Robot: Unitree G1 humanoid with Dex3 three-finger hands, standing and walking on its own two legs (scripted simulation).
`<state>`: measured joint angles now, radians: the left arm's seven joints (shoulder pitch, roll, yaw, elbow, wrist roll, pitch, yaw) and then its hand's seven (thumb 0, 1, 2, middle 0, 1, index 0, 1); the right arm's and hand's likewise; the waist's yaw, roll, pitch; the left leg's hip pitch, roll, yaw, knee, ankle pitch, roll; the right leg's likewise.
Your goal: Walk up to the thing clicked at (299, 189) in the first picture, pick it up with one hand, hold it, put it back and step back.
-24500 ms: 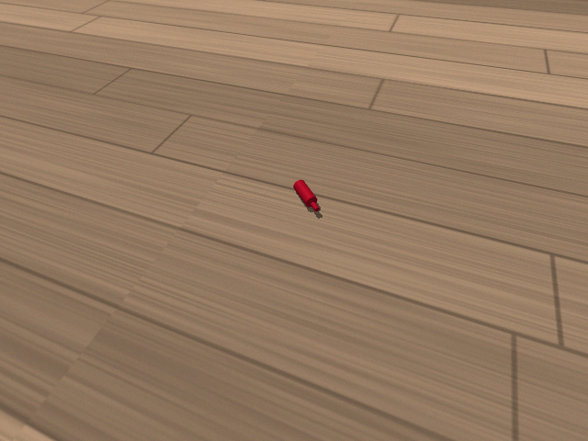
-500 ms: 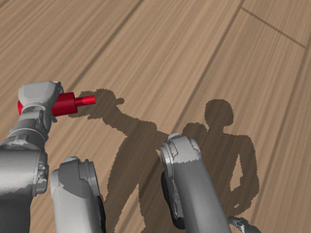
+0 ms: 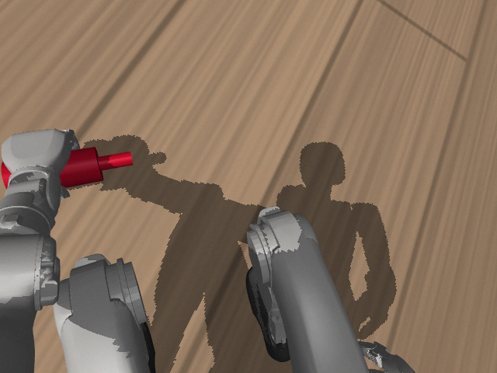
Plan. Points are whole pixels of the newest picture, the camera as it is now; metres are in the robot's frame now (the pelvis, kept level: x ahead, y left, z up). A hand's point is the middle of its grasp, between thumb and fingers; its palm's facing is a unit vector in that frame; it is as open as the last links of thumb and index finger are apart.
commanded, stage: rest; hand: left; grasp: from above
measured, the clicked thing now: (74, 168) +0.48 +0.20 -0.22
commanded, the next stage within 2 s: open in 1.40 s
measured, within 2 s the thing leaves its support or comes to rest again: rests again in 1.12 s
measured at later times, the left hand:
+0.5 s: hand (64, 174) +0.48 +0.22 -0.24, palm faces -0.46 -0.09 -0.88, open 9.3 cm
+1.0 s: hand (65, 176) +0.48 +0.22 -0.26, palm faces -0.46 -0.11 -0.88, open 9.2 cm
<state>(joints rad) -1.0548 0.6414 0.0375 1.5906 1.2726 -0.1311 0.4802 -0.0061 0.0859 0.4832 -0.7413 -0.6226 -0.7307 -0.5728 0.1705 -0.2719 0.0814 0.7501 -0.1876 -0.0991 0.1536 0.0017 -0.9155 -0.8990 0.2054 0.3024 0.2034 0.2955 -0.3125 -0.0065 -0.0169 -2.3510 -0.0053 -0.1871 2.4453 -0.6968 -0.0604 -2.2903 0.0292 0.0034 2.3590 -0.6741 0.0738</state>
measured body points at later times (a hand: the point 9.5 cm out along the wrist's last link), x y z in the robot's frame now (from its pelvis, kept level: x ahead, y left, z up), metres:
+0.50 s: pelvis +0.01 +0.00 -0.01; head +0.28 +0.07 +0.34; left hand +0.50 +0.22 -0.19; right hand +0.02 -0.26 -0.10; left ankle +0.07 +0.14 -0.28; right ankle +0.10 -0.14 -0.28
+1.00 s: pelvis +0.01 +0.01 -0.02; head +0.29 +0.08 +0.33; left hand +0.50 +0.23 -0.21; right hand +0.01 -0.25 -0.09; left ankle +0.07 +0.14 -0.28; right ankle +0.10 -0.14 -0.28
